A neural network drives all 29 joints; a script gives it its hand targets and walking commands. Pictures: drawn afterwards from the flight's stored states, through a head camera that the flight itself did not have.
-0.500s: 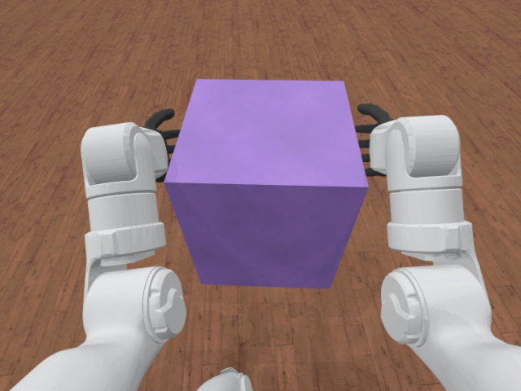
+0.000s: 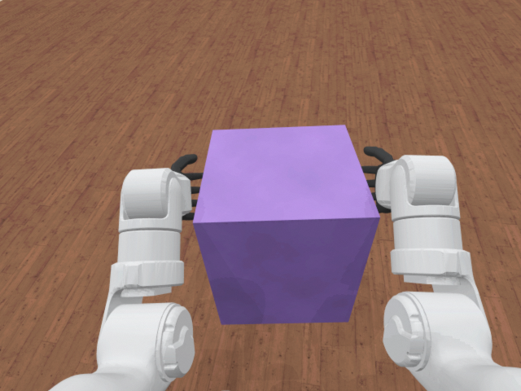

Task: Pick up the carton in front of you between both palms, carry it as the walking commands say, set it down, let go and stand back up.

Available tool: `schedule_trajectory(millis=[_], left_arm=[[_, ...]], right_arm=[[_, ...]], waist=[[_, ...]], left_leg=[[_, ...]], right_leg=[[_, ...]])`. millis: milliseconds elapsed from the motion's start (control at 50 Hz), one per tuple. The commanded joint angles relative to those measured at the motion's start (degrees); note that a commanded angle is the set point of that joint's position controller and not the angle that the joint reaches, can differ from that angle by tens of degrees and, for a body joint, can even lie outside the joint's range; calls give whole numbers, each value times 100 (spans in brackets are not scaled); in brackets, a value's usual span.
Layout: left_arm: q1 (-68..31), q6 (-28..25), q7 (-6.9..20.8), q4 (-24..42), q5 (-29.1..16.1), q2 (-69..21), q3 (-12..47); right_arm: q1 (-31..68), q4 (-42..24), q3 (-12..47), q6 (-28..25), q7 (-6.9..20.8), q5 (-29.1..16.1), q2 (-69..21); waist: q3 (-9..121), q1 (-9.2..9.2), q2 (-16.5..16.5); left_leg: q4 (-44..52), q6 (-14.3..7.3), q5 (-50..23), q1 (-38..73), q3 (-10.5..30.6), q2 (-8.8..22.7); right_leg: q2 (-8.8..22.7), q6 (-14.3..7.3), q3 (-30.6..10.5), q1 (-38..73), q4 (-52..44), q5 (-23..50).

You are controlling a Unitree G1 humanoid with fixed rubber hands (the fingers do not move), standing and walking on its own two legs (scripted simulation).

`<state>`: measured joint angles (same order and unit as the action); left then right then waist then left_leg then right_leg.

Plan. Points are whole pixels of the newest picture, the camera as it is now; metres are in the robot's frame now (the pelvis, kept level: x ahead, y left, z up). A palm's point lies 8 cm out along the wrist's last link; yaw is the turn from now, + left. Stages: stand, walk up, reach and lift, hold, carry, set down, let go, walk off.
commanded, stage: carry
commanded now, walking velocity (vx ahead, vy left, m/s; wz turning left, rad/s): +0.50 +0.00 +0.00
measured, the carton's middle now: (281, 227) +0.36 +0.02 +0.05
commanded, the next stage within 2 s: none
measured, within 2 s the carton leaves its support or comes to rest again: neither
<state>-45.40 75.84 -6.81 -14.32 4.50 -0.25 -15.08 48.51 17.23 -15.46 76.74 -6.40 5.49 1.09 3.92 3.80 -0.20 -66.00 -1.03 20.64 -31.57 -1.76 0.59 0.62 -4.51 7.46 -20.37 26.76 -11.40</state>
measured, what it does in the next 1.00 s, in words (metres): walks ahead: left foot, then right foot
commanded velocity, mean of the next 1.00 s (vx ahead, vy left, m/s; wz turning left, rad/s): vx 0.50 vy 0.00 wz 0.00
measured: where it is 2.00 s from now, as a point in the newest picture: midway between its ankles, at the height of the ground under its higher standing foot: (289, 176)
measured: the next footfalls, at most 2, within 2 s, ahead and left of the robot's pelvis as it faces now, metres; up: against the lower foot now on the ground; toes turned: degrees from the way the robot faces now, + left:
left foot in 0.30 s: +0.36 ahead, +0.11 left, +0.00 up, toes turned +8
right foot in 0.74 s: +0.67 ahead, -0.13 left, +0.00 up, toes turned -11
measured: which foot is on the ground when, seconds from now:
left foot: up 0.00-0.28, down 0.30-0.78, up 0.80-1.00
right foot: down 0.00-0.32, up 0.34-0.72, down 0.74-1.00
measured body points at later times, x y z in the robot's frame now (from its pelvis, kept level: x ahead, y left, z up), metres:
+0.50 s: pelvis +0.32 +0.03 +0.01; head +0.34 +0.04 +0.46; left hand +0.63 +0.16 +0.07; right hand +0.60 -0.14 +0.07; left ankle +0.32 +0.10 -0.74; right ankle +0.29 -0.09 -0.67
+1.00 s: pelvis +0.63 -0.04 +0.01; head +0.61 -0.05 +0.46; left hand +0.90 +0.13 +0.09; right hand +0.91 -0.18 +0.08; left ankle +0.68 +0.11 -0.68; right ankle +0.63 -0.12 -0.74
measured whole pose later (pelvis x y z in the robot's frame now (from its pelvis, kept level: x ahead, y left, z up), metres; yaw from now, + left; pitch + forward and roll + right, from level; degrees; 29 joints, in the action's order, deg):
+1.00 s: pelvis +0.63 -0.04 +0.01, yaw +1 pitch +4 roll +1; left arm -8.9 69.8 -5.0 16.6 6.6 -7.6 -6.3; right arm 9.6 -16.8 -5.9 71.1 -4.9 7.8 -7.7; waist 7.4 1.9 0.7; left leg -50.6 1.0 12.9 -33.5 -5.0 6.6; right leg 2.0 -2.8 11.8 -12.1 18.0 -10.0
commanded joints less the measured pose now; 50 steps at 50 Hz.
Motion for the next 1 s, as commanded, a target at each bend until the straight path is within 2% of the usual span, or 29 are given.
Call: schedule_trajectory(millis=[0,60,160,200,240,260,280,300,320,340,380,400,420,480,540,600,660,700,720,740,760,780,800,820,840,860,880,920,980], left_arm=[[-5157,-264,1437,1287,-3033,-6927,3169],[-4537,-370,1465,1442,-2992,-6903,3370],[-3147,-523,1530,1648,-2594,-6789,3717],[-2620,-560,1538,1865,-2432,-6714,3881],[-1954,-576,1541,2063,-2266,-6612,4018],[-1678,-574,1549,2173,-2212,-6553,4104],[-1434,-577,1569,2290,-2162,-6482,4216],[-1246,-563,1611,2401,-2169,-6458,4357],[-1160,-546,1659,2472,-2190,-6602,4491],[-916,-599,1678,2572,-2157,-6579,4529],[-651,-727,1679,2886,-2145,-6650,4670],[-468,-788,1662,3013,-2128,-6651,4756],[-209,-830,1633,3121,-2096,-6606,4818],[597,-871,1555,3412,-2002,-6600,4980],[939,-823,1518,3701,-1953,-6317,4994],[1012,-646,1533,3752,-1986,-5946,4984],[1004,-458,1583,3592,-2026,-5641,4907],[1047,-367,1597,3385,-2014,-5502,4780],[1035,-332,1600,3273,-1999,-5441,4705],[1105,-317,1599,3116,-1939,-5389,4635],[1071,-344,1605,2942,-1909,-5387,4562],[1049,-346,1604,2966,-1991,-5558,4553],[973,-362,1616,3039,-2064,-5727,4610],[838,-410,1637,3128,-2115,-5941,4690],[675,-465,1667,3241,-2183,-6136,4780],[521,-526,1699,3351,-2255,-6269,4868],[460,-578,1729,3423,-2307,-6346,4929],[547,-634,1766,3491,-2353,-6293,4978],[718,-636,1780,3653,-2389,-6101,4999]], right_arm=[[4033,-1018,2863,-378,942,-2229,-6622],[3504,-1253,3190,-504,858,-2127,-6655],[2476,-1697,3814,-669,964,-2057,-6830],[2174,-2021,4056,-704,1058,-2108,-6840],[1762,-2310,4230,-714,1162,-2120,-6811],[1470,-2393,4311,-725,1217,-2112,-6828],[1126,-2485,4345,-741,1276,-2089,-6797],[775,-2570,4327,-744,1320,-2026,-6677],[567,-2546,4387,-803,1350,-1907,-6558],[277,-2741,4496,-819,1399,-1987,-6653],[244,-3305,4743,-888,1471,-2093,-6786],[217,-3582,4879,-926,1498,-2150,-6834],[75,-3734,4982,-949,1535,-2227,-6878],[-791,-3804,4958,-944,1671,-2312,-6769],[-1119,-3999,4990,-854,1736,-2373,-6397],[-1297,-3993,4937,-719,1716,-2299,-5976],[-1357,-3848,4822,-572,1669,-2177,-5653],[-1251,-3757,4780,-478,1639,-2135,-5534],[-1233,-3699,4769,-435,1620,-2123,-5470],[-1044,-3738,4765,-376,1615,-2147,-5346],[-771,-3806,4831,-312,1609,-2224,-5425],[-750,-3686,4866,-316,1621,-2247,-5588],[-777,-3557,4882,-366,1635,-2271,-5809],[-805,-3541,4871,-439,1646,-2305,-5996],[-819,-3549,4876,-514,1647,-2303,-6141],[-773,-3628,4919,-582,1636,-2297,-6241],[-740,-3697,4967,-639,1611,-2273,-6294],[-805,-3783,5037,-719,1547,-2192,-6376],[-1060,-3900,5001,-746,1473,-2102,-6271]], waist=[[2509,-147,-705],[2489,-60,-703],[2245,-37,-871],[2132,-54,-914],[2269,-175,-994],[2548,-296,-885],[2807,-437,-568],[3235,-469,513],[3396,-501,1818],[3157,-499,1413],[2696,-507,377],[2497,-477,143],[2414,-452,226],[2147,-442,693],[1718,-479,900],[1280,-505,878],[888,-505,897],[912,-418,739],[1165,-362,546],[1399,-220,-228],[1756,-148,-1795],[1684,-185,-1783],[1731,-195,-1241],[1803,-215,-628],[1741,-261,-274],[1721,-304,-311],[1695,-311,-456],[1605,-304,-705],[1384,-281,-693]], left_leg=[[590,54,-350,-1042,99,237],[1530,113,-666,-1279,-107,279],[3165,25,-1690,-841,-593,59],[3833,-53,-2015,-413,-848,-83],[4463,-133,-2287,822,-1195,-299],[4744,-156,-2585,2026,-1255,-275],[4594,-245,-2446,3336,-666,285],[3925,-473,-3720,4645,917,1498],[4301,-1445,-3623,5972,2673,2239],[4505,-1567,-3478,5959,2738,2335],[4645,-1179,-3599,5179,1850,2016],[4829,-969,-3300,4740,1530,1933],[5013,-841,-2906,4384,1243,1826],[5373,-851,-2524,3873,635,1610],[5446,-718,-2713,3605,78,1382],[5490,-564,-2819,3371,-248,1288],[5283,-438,-2566,3189,-387,1272],[4484,-314,-2878,2820,-678,1113],[3610,-178,-3014,2337,-929,937],[2243,97,-2292,1299,-1118,560],[542,310,-703,-222,-931,-35],[-256,168,720,-899,-281,-84],[-677,35,703,-993,72,252],[-645,-13,441,-975,163,481],[-257,-10,81,-803,234,681],[148,25,-198,-581,198,755],[447,75,-423,-434,58,718],[1092,176,-703,-343,-145,708],[2254,282,-1170,-392,-386,686]], right_leg=[[1512,-563,-2010,2963,-953,1450],[1458,-593,-1614,3447,-960,2186],[1167,-311,-783,3821,-762,3894],[1021,-176,-435,3858,-605,4441],[941,25,-131,3525,-17,5300],[877,210,137,2974,665,5055],[788,373,168,1960,1487,3749],[525,476,89,686,2636,1548],[-259,640,-288,-1310,3967,-1394],[-187,559,-608,-2121,4738,-1735],[292,454,-791,-2276,4236,-1200],[442,470,-791,-2104,3658,-974],[475,508,-720,-1771,3198,-871],[400,608,-366,-1411,2066,-749],[355,617,-17,-1219,979,43],[294,534,204,-943,380,732],[288,425,363,-603,90,873],[63,357,660,331,-78,495],[-16,316,702,1314,-43,117],[862,43,-796,2225,-497,-683],[2135,-737,-3202,3202,-1112,-937],[2355,-911,-3750,3241,-1365,101],[2246,-849,-3189,3036,-1186,652],[2133,-685,-2742,2805,-1121,627],[2019,-476,-2280,2383,-1267,416],[1899,-303,-1896,2055,-1462,9],[1773,-245,-1609,1845,-1642,-315],[1672,-262,-1199,1660,-1935,-612],[1595,-328,-813,1810,-2082,-301]])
